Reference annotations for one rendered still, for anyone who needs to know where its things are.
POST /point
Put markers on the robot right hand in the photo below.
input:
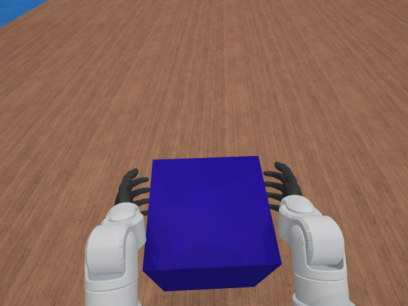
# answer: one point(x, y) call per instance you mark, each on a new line
point(288, 187)

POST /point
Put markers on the robot left forearm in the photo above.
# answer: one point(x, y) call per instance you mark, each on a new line
point(111, 258)

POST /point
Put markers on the carton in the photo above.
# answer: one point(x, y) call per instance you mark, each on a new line
point(209, 224)

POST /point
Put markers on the robot right forearm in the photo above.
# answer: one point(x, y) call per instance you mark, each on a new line
point(317, 254)

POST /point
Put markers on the robot left hand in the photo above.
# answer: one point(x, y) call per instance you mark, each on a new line
point(126, 195)

